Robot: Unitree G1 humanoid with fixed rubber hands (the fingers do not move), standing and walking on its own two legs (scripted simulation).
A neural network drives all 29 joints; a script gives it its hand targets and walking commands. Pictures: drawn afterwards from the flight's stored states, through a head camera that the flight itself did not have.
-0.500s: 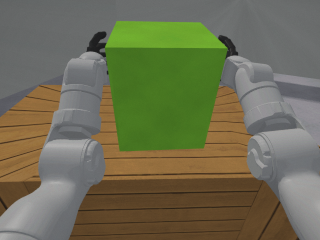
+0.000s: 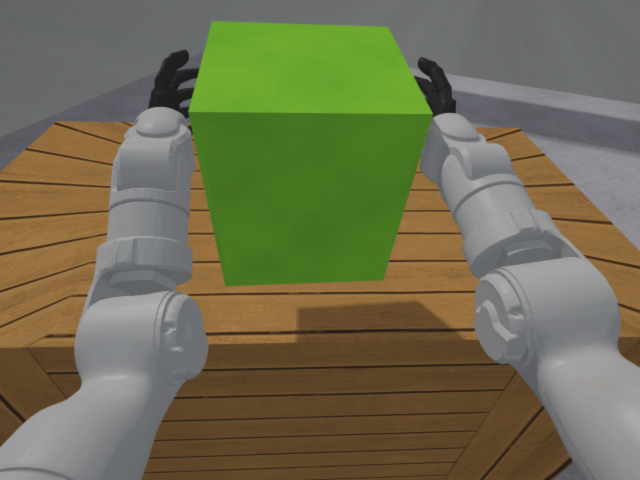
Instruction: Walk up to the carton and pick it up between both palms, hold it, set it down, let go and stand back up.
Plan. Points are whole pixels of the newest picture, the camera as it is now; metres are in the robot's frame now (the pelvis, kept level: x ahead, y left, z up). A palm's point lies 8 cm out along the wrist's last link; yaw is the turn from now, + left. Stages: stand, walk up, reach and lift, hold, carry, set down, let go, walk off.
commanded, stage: set down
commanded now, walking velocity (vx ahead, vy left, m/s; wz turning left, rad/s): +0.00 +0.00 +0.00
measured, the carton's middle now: (304, 160) +0.43 +0.05 +0.23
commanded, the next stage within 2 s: none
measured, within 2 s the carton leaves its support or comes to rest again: neither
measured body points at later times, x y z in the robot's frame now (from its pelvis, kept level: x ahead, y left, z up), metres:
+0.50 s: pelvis +0.00 -0.01 +0.00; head -0.05 +0.01 +0.45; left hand +0.41 +0.20 +0.29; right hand +0.43 -0.10 +0.28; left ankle +0.06 +0.12 -0.75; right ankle -0.04 -0.12 -0.75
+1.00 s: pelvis +0.02 -0.03 +0.00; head -0.01 -0.01 +0.45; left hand +0.45 +0.16 +0.25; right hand +0.46 -0.14 +0.24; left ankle +0.06 +0.12 -0.75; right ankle -0.04 -0.12 -0.75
